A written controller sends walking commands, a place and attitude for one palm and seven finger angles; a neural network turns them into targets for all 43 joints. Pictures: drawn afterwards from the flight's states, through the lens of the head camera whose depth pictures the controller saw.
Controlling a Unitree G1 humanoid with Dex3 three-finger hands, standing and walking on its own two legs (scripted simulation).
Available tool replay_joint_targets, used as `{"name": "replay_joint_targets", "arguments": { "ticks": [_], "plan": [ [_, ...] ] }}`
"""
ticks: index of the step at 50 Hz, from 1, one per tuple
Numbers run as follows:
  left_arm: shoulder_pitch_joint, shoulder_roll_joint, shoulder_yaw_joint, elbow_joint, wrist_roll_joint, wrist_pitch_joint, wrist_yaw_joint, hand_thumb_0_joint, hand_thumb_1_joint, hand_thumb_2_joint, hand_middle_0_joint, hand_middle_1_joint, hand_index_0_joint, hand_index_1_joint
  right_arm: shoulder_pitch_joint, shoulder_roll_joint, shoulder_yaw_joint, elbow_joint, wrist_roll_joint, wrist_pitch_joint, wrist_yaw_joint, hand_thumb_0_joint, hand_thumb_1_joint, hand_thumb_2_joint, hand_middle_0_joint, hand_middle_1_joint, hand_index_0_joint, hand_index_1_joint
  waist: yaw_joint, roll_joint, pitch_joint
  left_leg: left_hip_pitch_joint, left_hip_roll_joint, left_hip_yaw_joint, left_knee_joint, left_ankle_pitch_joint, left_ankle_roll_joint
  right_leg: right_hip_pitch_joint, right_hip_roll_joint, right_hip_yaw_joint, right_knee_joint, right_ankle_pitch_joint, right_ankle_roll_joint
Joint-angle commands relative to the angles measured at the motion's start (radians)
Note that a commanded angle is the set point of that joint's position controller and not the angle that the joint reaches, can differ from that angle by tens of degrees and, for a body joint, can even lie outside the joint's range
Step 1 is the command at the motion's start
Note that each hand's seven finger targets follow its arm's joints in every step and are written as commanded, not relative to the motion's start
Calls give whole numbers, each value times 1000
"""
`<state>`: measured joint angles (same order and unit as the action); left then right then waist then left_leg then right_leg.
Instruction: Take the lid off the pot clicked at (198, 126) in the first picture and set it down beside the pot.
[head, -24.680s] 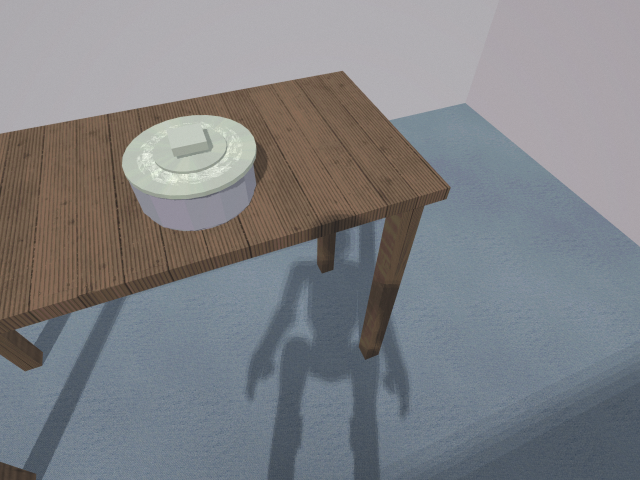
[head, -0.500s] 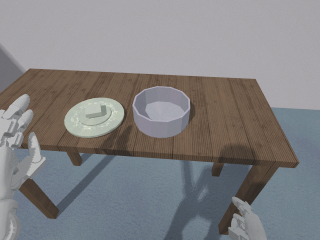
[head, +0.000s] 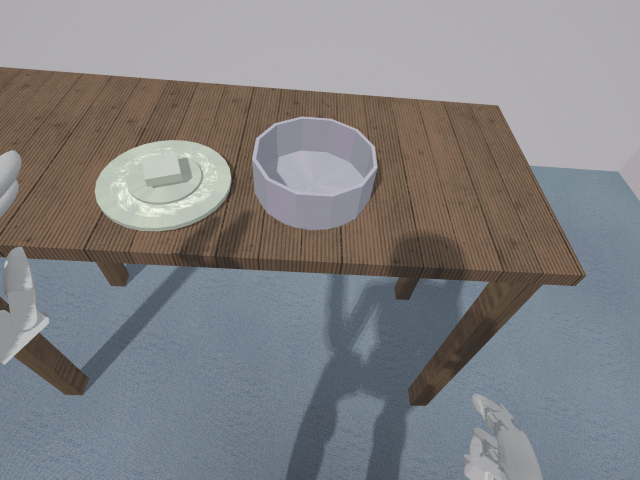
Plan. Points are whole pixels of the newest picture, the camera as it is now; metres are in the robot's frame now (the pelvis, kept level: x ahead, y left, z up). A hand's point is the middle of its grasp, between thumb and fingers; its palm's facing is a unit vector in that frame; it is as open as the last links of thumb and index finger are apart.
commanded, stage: step back with the hand held close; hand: left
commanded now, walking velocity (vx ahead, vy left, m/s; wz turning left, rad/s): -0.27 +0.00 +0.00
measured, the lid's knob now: (162, 169) +0.54 +0.29 +0.04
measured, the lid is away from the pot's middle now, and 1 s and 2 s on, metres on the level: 0.25 0.25 0.25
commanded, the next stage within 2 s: stop stepping back and stand still in 0.90 s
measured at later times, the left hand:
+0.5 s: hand out of the picture +0.13 +0.23 +0.21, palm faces +0.41 -0.80 -0.44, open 7.4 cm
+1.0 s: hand out of the picture +0.05 +0.26 +0.22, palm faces +0.33 -0.88 -0.34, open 7.4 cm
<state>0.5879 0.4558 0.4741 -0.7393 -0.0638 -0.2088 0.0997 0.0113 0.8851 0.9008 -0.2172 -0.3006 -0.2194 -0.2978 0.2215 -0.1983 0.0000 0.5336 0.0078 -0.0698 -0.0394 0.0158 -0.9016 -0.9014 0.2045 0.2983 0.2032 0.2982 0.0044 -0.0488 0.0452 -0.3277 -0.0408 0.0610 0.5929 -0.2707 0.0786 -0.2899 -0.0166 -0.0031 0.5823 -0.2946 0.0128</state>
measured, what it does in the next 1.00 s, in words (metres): walks backwards: right foot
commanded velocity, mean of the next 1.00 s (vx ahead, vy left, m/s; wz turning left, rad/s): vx -0.36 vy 0.00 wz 0.00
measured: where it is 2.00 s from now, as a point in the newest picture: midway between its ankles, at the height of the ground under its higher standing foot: outside the picture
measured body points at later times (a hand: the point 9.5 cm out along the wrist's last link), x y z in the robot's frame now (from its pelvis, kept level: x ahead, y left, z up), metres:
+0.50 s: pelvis -0.07 +0.00 +0.00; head -0.04 +0.03 +0.44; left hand +0.10 +0.28 +0.24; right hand +0.11 -0.23 -0.07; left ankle +0.03 +0.07 -0.73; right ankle -0.09 -0.13 -0.73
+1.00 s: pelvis -0.16 +0.03 +0.01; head -0.13 +0.09 +0.46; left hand +0.03 +0.30 +0.23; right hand +0.01 -0.20 -0.04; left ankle -0.01 +0.08 -0.73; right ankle -0.23 -0.13 -0.68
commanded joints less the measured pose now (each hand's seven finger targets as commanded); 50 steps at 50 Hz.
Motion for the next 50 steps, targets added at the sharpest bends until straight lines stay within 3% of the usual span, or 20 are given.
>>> {"name": "replay_joint_targets", "arguments": {
  "ticks": [1,4,8,12,15,16,20,24,26,28,31,34,36,38,40,41,43,48,49,50],
  "plan": [
    [-55,126,98,-177,-4,-63,27,0,900,900,-200,-300,-200,-300,-80,-157,-62,-145,10,-61,-4,0,-900,-900,200,300,200,300,-13,95,-152,-21,206,-201,-131,278,0,131,-28,33,-48,258,-24],
    [-32,122,95,-152,-10,-62,24,0,900,900,-200,-300,-200,-300,-88,-145,-67,-154,16,-44,-5,0,-900,-900,200,300,200,300,-18,39,-179,-24,153,-157,-71,81,-23,89,-85,92,-98,280,-47],
    [-21,139,96,-181,-10,-81,38,0,900,900,-200,-300,-200,-300,-94,-136,-59,-163,13,-33,-12,0,-900,-900,200,300,200,300,-28,51,-132,-60,117,-166,-58,-151,-29,-8,-122,144,-183,64,-75],
    [-35,146,104,-189,-3,-98,55,0,900,900,-200,-300,-200,-300,-101,-140,-54,-168,8,-43,-28,0,-900,-900,200,300,200,300,-30,117,-93,-111,147,-206,-155,-255,-16,-23,-60,87,-164,-73,-51],
    [-64,125,106,-180,14,-110,53,0,900,900,-200,-300,-200,-300,-107,-165,-59,-174,6,-67,-35,0,-900,-900,200,300,200,300,-24,259,-86,-334,255,-319,-365,-436,31,194,47,3,75,11,-12],
    [-75,130,109,-185,20,-112,51,0,900,900,-200,-300,-200,-300,-111,-158,-59,-173,3,-76,-37,0,-900,-900,200,300,200,300,-18,306,-90,-360,286,-349,-411,-431,42,220,67,-3,151,22,-4],
    [-65,114,98,-168,20,-114,39,0,900,900,-200,-300,-200,-300,-84,-152,-72,-149,-3,-102,-20,0,-900,-900,200,300,200,300,-14,196,-108,-237,284,-305,-309,-184,44,165,61,19,92,-39,-9],
    [-95,119,77,-157,9,-131,28,0,900,900,-200,-300,-200,-300,-91,-150,-64,-120,-7,-107,-16,0,-900,-900,200,300,200,300,-17,155,-139,-75,222,-256,-217,11,8,117,37,41,-107,164,-25],
    [-102,148,79,-192,6,-138,30,0,900,900,-200,-300,-200,-300,-95,-142,-73,-108,0,-96,-16,0,-900,-900,200,300,200,300,-17,48,-259,113,169,-172,-105,223,-31,62,-6,74,-137,323,-31],
    [-47,152,84,-184,-3,-139,27,0,900,900,-200,-300,-200,-300,-105,-136,-78,-120,5,-79,-12,0,-900,-900,200,300,200,300,-18,52,-284,148,145,-127,-43,168,-42,10,-59,103,-160,309,-41],
    [-34,186,107,-195,-7,-150,42,0,900,900,-200,-300,-200,-300,-105,-126,-76,-119,5,-59,-14,0,-900,-900,200,300,200,300,-30,41,-208,133,94,-112,75,-26,-71,-138,-158,192,-266,135,-99],
    [-69,172,93,-166,-2,-137,56,0,900,900,-200,-300,-200,-300,-107,-107,-75,-107,1,-36,-14,0,-900,-900,200,300,200,300,-45,-19,-116,112,70,-123,193,-19,-81,-246,-231,220,-300,146,-137],
    [-125,163,77,-151,-1,-132,57,0,900,900,-200,-300,-200,-300,-117,-113,-70,-108,0,-28,-15,0,-900,-900,200,300,200,300,-55,4,-62,90,94,-152,101,4,-75,-254,-184,165,-263,147,-113],
    [-126,151,71,-113,-2,-142,57,0,900,900,-200,-300,-200,-300,-122,-134,-72,-118,2,-43,-25,0,-900,-900,200,300,200,300,-47,124,-35,-9,166,-239,-132,0,-41,-159,-34,67,-154,87,-60],
    [-93,147,100,-116,-3,-153,43,0,900,900,-200,-300,-200,-300,-132,-164,-74,-141,-11,-75,-27,0,-900,-900,200,300,200,300,-28,349,-88,-242,341,-464,-492,-395,24,93,126,9,170,-105,-21],
    [-124,158,101,-153,2,-153,40,0,900,900,-200,-300,-200,-300,-134,-153,-71,-141,-28,-87,-28,0,-900,-900,200,300,200,300,-32,392,-96,-299,388,-527,-555,-428,48,100,134,68,356,-186,-20],
    [-107,136,88,-172,-9,-143,44,0,900,900,-200,-300,-200,-300,-88,-126,-85,-115,-27,-105,-8,0,-900,-900,200,300,200,300,-20,181,-171,-106,361,-432,-439,-207,57,-22,112,95,416,-213,-26],
    [-73,114,35,-250,-13,-111,53,0,900,900,-200,-300,-200,-300,-78,-116,-73,-96,-31,-120,10,0,-900,-900,200,300,200,300,-6,287,-259,81,294,-301,-484,-214,-21,22,111,-15,138,-237,-39],
    [-88,119,35,-249,-9,-109,53,0,900,900,-200,-300,-200,-300,-69,-119,-76,-82,-36,-118,9,0,-900,-900,200,300,200,300,-11,313,-255,95,288,-281,-497,-212,-46,35,118,-31,79,-231,-44],
    [-135,-121,-334,732,109,147,-64,0,900,900,-200,-300,-200,-300,21,-343,-126,170,-43,-73,-2,0,-900,-900,200,300,200,300,-171,311,-116,70,258,-401,-125,303,-18,-168,4,74,190,-223,-27]
  ]
}}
